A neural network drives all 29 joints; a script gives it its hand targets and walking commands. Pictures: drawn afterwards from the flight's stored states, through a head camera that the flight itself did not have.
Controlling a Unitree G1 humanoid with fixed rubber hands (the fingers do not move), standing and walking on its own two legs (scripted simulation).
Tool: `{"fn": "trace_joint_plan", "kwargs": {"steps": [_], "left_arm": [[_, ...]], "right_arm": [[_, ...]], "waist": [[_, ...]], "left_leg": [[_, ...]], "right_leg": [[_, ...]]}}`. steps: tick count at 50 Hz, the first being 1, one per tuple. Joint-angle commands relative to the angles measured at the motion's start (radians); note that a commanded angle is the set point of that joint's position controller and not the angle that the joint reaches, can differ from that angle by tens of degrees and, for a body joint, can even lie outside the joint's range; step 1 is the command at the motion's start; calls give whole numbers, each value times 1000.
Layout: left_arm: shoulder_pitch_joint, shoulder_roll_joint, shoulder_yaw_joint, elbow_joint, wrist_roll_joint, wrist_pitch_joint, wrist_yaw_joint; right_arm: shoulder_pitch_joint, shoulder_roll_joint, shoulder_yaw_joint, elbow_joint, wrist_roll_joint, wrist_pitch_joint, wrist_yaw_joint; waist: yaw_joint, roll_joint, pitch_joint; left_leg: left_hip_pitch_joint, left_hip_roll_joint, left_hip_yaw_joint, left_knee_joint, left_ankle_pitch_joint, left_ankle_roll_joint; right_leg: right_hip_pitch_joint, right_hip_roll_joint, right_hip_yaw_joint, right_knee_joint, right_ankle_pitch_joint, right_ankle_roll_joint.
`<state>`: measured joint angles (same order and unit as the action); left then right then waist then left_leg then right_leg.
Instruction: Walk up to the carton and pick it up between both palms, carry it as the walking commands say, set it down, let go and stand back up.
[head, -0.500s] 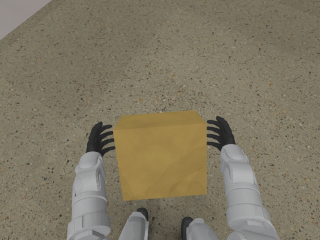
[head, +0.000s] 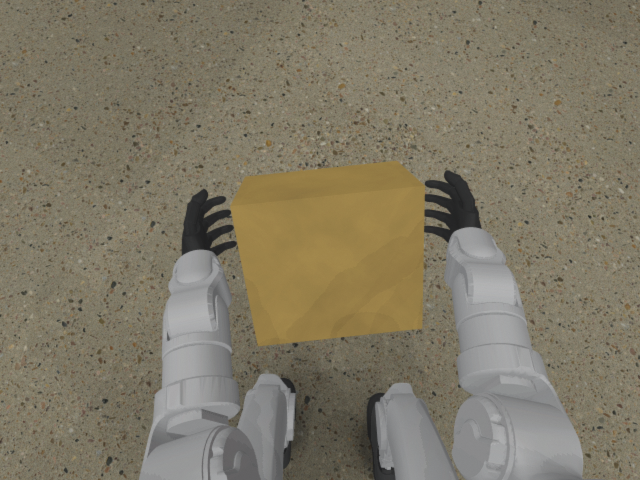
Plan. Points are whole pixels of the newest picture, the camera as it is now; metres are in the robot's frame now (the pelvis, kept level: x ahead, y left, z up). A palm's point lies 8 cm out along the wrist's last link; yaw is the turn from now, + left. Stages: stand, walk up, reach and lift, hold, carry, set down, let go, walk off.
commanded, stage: set down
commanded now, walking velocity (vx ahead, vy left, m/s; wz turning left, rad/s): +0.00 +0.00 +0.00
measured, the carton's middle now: (330, 249) +0.44 +0.02 -0.19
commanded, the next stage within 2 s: none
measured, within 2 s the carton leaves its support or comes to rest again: neither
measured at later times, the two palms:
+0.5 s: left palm (214, 256) +0.41 +0.19 -0.15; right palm (438, 232) +0.46 -0.14 -0.15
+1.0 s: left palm (226, 258) +0.43 +0.20 -0.24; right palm (420, 235) +0.49 -0.14 -0.24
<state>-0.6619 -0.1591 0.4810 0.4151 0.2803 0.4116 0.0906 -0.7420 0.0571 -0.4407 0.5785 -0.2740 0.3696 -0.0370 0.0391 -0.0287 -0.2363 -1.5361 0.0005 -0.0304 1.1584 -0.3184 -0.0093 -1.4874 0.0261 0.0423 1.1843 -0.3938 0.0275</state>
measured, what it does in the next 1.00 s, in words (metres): lowers itself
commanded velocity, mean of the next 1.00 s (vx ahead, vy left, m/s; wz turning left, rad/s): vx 0.00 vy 0.00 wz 0.00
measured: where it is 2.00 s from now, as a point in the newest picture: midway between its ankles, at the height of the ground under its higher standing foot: (331, 448)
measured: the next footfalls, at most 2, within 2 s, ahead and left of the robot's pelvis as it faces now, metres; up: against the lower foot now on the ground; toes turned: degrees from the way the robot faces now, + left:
none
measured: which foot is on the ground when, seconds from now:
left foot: down 0.00-1.00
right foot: down 0.00-1.00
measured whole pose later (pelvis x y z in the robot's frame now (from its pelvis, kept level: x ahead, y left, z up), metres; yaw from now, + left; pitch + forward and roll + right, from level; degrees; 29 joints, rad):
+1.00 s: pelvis -0.03 -0.02 -0.15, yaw +0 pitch +49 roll +0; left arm -0.98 0.03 0.50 0.60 0.15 0.37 0.04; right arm -1.10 -0.12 -0.34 0.77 -0.16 0.36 -0.05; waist 0.07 -0.03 -0.19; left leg -2.13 0.00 -0.05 1.68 -0.42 -0.04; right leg -2.08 0.05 0.03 1.73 -0.51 0.02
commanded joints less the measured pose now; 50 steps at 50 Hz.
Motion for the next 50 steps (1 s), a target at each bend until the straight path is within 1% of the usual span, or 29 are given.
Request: {"fn": "trace_joint_plan", "kwargs": {"steps": [1,3,8,14,21,31,35,39,45,50], "left_arm": [[-604,-902,-645,69,-198,-23,-417],[-617,-886,-652,72,-207,-28,-416],[-641,-845,-628,100,-215,-35,-412],[-685,-816,-586,133,-222,-39,-401],[-746,-774,-572,127,-245,-49,-388],[-839,-714,-560,138,-282,-64,-391],[-877,-700,-552,142,-291,-68,-385],[-919,-689,-543,144,-296,-68,-373],[-983,-666,-527,145,-299,-66,-349],[-1020,-648,-513,150,-295,-67,-339]], "right_arm": [[-582,924,557,46,187,-33,446],[-588,925,561,47,194,-35,435],[-626,912,565,61,220,-37,409],[-678,887,547,87,238,-45,378],[-732,884,559,86,255,-54,337],[-806,885,590,67,265,-56,285],[-847,867,595,68,272,-59,277],[-890,838,587,82,278,-60,275],[-945,796,559,114,281,-59,279],[-965,776,537,134,278,-58,283]], "waist": [[16,20,-904],[12,11,-923],[32,5,-929],[37,-6,-929],[45,-21,-969],[57,-41,-1039],[63,-46,-1060],[63,-48,-1059],[62,-42,-1026],[63,-29,-1009]], "left_leg": [[668,-114,28,-29,267,-16],[628,-117,35,-4,269,-16],[518,-123,52,50,242,-16],[418,-130,65,107,209,-21],[311,-139,86,181,200,-22],[143,-143,114,298,191,-18],[115,-141,117,334,189,-19],[109,-136,116,362,173,-21],[111,-128,112,396,127,-21],[100,-126,114,435,122,-19]], "right_leg": [[208,132,-78,-76,154,-46],[210,133,-79,-57,171,-41],[181,134,-77,-5,165,-31],[127,137,-84,52,143,-25],[117,140,-83,121,158,-16],[129,138,-65,223,192,-7],[99,140,-70,263,184,-8],[41,142,-84,300,149,-13],[-63,142,-105,347,78,-23],[-136,142,-111,389,58,-27]]}}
